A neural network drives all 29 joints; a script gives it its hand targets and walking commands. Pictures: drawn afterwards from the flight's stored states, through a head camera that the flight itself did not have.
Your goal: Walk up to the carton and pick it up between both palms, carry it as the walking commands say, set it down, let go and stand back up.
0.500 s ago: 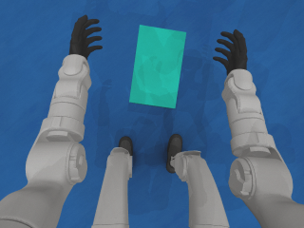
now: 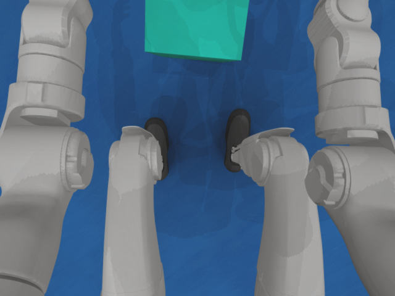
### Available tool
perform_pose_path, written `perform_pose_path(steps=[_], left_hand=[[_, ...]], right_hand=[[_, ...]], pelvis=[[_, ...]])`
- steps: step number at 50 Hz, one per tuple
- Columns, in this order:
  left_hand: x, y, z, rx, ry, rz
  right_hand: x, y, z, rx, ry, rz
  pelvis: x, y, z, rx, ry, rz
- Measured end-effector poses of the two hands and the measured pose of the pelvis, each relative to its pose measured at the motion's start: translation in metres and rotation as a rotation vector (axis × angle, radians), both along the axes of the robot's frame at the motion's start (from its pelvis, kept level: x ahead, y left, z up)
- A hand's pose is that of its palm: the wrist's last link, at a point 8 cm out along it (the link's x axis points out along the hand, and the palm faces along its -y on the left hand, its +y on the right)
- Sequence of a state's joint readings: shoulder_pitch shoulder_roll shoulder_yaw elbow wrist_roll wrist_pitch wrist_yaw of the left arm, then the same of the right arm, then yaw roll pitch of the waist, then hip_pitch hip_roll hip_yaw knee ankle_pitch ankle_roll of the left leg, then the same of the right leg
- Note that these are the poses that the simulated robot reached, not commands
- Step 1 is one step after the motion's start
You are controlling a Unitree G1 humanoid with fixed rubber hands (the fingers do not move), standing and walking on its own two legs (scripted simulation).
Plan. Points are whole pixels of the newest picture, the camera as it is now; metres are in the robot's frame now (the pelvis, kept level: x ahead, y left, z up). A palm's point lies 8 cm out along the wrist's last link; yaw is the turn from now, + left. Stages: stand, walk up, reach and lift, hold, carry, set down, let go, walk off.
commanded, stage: reach and lift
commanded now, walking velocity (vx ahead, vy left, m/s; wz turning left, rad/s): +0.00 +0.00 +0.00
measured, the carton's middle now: out of the picture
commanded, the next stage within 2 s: none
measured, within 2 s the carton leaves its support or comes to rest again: neither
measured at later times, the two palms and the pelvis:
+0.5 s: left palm out of the picture +0.54 +0.20 -0.29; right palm (296, 2) +0.54 -0.14 -0.28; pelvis -0.01 +0.01 -0.11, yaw -2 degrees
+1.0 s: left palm out of the picture +0.55 +0.19 -0.35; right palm out of the picture +0.56 -0.15 -0.34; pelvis +0.00 +0.01 -0.15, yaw -2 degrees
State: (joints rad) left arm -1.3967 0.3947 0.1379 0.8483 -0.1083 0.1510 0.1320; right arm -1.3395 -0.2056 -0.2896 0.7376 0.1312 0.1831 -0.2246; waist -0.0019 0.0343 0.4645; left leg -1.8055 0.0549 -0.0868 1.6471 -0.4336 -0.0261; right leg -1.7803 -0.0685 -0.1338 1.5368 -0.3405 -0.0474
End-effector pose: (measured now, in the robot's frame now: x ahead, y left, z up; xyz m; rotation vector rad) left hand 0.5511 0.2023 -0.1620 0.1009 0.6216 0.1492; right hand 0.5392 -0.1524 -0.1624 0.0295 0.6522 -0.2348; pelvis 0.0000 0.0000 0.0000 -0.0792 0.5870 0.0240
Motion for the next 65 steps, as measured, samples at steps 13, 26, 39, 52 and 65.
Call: perform_pose_path(steps=[13,26,39,52,65], left_hand=[[-0.002,-0.004,-0.064,-0.003,0.080,-0.003],[-0.008,-0.007,-0.135,-0.020,0.143,-0.018],[-0.007,-0.015,-0.195,-0.022,0.153,-0.026],[0.001,-0.015,-0.192,-0.032,0.113,-0.024],[0.000,-0.028,-0.194,-0.041,0.117,-0.067]], right_hand=[[0.002,0.006,-0.056,0.007,0.052,0.008],[-0.003,0.008,-0.125,0.024,0.116,0.021],[0.011,0.000,-0.178,0.016,0.130,0.033],[0.016,0.004,-0.177,0.014,0.110,0.039],[0.015,0.009,-0.178,0.008,0.113,0.057]], pelvis=[[-0.014,0.008,-0.070,-0.007,-0.077,-0.016],[-0.012,0.010,-0.109,-0.007,-0.040,-0.028],[-0.005,0.005,-0.146,0.009,0.007,-0.039],[-0.003,0.007,-0.152,0.007,-0.001,-0.039],[-0.003,0.007,-0.152,0.006,-0.001,-0.038]])
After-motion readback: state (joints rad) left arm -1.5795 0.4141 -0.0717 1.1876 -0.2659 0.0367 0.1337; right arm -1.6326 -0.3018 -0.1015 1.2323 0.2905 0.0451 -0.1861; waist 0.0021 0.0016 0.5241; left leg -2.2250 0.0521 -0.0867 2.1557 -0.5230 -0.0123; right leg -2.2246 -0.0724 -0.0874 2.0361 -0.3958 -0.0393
